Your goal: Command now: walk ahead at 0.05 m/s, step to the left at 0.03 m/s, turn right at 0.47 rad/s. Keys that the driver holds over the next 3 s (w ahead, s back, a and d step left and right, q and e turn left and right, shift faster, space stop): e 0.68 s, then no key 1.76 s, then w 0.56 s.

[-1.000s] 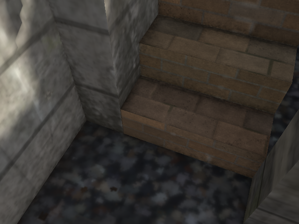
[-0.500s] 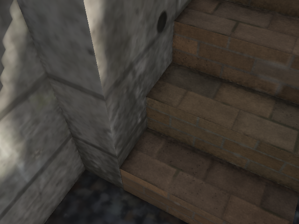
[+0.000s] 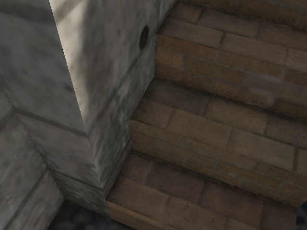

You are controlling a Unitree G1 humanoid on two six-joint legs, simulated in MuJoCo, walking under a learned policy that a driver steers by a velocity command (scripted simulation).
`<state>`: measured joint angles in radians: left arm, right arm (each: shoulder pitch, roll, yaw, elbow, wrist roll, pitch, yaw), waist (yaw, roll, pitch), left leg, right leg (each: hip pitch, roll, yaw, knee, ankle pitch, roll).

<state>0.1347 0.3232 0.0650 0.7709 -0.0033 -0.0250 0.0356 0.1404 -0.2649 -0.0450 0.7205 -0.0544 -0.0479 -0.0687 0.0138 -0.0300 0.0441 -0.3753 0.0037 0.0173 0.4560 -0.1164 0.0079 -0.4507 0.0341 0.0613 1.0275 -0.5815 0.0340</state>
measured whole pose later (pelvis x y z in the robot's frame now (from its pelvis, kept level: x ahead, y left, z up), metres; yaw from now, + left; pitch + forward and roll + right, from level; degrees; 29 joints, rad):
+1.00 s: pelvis -0.02 +0.06 +0.01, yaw -30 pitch +1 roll +0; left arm 0.18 0.30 0.07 0.70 0.00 0.02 0.04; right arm 0.21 -0.26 -0.01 0.74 -0.02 0.00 -0.06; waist -0.03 -0.04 0.05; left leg -0.22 -0.04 0.01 0.44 -0.23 0.05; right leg -0.32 -0.01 0.14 0.73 -0.38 0.13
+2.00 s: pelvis -0.03 +0.04 +0.01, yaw -29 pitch +0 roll +0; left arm 0.20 0.30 0.01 0.99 0.01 -0.03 0.03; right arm 0.17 -0.28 0.04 0.95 -0.02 -0.01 -0.04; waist -0.02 -0.01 0.03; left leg -0.15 -0.02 -0.01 0.37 -0.21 0.01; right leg -0.12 0.00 0.09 0.37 -0.24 0.03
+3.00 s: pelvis +0.06 +0.00 +0.00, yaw -29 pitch +2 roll -1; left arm 0.34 0.27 0.04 1.00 -0.02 -0.05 0.04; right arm 0.20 -0.30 0.02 0.86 -0.01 -0.07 -0.02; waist 0.01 0.01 0.02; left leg -0.47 0.03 -0.01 0.83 -0.36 -0.02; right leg 0.03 0.01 0.08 0.31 -0.36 0.00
